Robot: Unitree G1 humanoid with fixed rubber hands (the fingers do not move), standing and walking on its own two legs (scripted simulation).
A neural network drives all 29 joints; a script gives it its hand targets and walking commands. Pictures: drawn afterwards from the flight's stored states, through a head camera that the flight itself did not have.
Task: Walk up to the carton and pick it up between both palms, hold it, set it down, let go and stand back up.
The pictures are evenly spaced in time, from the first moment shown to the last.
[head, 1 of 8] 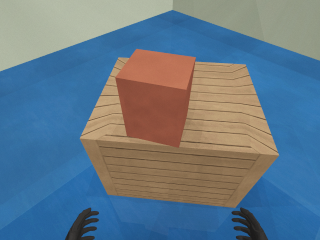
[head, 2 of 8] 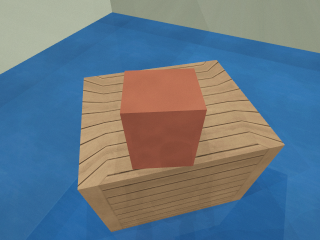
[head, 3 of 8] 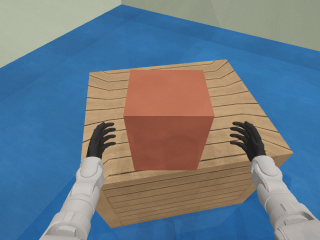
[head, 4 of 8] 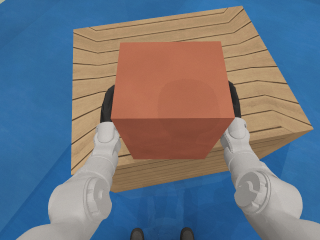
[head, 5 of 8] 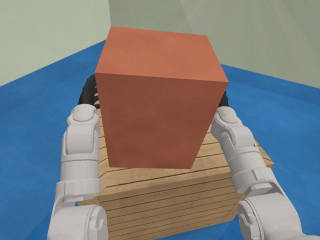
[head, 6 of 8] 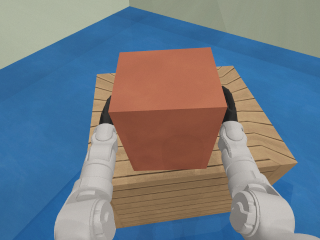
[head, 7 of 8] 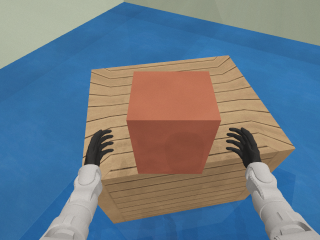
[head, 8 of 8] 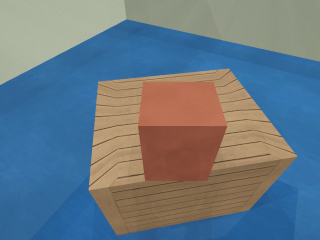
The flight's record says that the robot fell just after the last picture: no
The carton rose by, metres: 0.26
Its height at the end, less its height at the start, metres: +0.00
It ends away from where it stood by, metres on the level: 0.03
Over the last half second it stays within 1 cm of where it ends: yes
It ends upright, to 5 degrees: yes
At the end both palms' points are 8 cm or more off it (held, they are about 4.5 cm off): yes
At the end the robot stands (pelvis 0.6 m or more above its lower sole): yes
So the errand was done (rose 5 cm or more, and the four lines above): yes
